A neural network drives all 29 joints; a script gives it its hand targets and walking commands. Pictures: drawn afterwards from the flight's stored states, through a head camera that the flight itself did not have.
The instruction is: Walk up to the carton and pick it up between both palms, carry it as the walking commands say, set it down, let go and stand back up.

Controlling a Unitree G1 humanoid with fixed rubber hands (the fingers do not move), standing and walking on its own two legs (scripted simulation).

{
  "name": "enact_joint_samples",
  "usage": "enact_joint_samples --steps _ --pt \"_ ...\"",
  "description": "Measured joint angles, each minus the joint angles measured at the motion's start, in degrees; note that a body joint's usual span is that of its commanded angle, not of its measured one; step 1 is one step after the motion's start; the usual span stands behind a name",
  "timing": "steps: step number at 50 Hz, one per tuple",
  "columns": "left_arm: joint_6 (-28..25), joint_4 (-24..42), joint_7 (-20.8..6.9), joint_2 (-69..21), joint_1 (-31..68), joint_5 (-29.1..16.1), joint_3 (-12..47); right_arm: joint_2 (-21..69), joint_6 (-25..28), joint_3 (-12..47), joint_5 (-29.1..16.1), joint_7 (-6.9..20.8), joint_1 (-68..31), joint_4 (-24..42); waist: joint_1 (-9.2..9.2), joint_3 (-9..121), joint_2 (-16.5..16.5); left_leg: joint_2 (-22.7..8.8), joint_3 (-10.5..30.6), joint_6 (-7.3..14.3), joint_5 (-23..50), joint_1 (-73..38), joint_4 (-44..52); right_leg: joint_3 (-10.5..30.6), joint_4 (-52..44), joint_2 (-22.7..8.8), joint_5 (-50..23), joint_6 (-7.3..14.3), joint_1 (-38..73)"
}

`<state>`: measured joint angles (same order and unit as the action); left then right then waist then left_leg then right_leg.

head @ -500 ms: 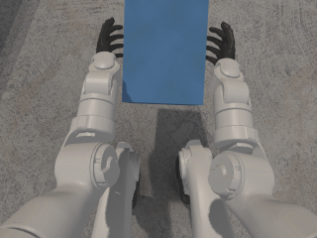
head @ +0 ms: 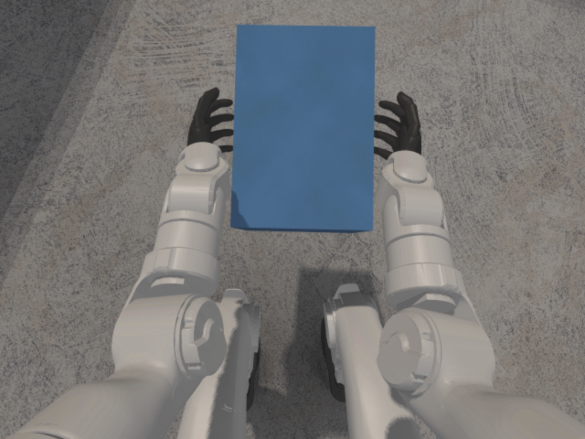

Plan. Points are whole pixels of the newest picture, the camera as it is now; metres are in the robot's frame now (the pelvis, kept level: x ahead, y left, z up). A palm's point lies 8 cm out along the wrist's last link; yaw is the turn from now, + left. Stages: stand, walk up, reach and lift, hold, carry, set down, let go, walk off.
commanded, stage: reach and lift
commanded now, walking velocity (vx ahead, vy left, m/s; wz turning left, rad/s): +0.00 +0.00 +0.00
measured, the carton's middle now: (302, 142) +0.51 -0.02 -0.12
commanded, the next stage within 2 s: none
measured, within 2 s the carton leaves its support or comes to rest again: neither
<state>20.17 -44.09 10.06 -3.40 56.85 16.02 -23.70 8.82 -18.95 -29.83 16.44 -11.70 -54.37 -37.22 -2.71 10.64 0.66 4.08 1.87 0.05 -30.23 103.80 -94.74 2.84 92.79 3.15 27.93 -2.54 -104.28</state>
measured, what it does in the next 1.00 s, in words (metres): rises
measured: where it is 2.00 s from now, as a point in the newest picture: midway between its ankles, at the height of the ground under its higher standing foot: (291, 377)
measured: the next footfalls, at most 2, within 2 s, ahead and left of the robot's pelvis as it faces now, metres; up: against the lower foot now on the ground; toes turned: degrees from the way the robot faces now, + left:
none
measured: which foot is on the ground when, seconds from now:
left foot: down 0.00-1.00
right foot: down 0.00-1.00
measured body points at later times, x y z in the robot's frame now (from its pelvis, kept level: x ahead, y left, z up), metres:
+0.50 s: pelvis +0.01 +0.00 +0.06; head +0.20 +0.01 +0.47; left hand +0.47 +0.12 +0.01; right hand +0.45 -0.15 +0.03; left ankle +0.09 +0.11 -0.50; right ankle +0.10 -0.13 -0.50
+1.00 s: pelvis +0.03 +0.00 +0.13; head +0.18 +0.00 +0.56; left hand +0.45 +0.12 +0.09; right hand +0.43 -0.15 +0.10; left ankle +0.09 +0.11 -0.50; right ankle +0.10 -0.13 -0.50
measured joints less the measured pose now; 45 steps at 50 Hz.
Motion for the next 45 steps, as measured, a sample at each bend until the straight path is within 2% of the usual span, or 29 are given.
enact_joint_samples --steps 12,45 --pt "-0.6 0.0 -1.3 -0.4 -3.6 0.3 -0.5 0.8 0.3 -0.1 0.5 2.9 3.4 0.3 -0.14 0.4 0.0 -0.1 0.0 0.2 0.8 -7.7 5.6 0.4 -5.5 0.0 -0.7 0.1 7.6" --pt "-2.6 3.1 -2.0 -4.1 -15.5 0.9 0.5 4.6 2.5 1.2 1.7 3.8 15.7 4.2 -0.33 -0.8 -0.3 -0.3 0.4 0.6 4.0 -31.4 23.7 1.1 -23.0 -0.6 -3.7 0.7 31.1"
